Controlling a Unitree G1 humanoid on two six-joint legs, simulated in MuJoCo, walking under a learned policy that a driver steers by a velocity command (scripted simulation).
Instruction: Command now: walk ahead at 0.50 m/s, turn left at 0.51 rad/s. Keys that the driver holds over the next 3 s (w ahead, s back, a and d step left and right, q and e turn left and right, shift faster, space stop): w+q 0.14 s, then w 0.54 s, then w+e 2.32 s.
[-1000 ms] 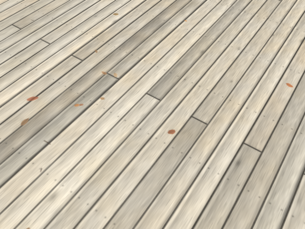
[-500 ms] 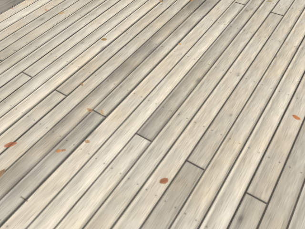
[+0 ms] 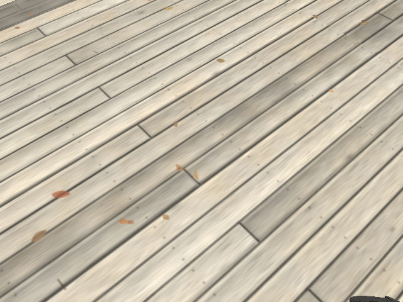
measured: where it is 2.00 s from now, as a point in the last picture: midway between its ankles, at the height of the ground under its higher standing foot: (231, 147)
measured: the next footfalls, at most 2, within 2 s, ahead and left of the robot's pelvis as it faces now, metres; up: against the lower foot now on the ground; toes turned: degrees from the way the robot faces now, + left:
right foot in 0.46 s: +0.45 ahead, -0.10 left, +0.00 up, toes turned +10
left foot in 0.96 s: +0.67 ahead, +0.18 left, +0.00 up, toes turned +4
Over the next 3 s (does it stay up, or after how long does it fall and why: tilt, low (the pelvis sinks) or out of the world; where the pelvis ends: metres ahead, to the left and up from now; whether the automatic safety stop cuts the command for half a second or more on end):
stays up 1.46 -0.45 0.01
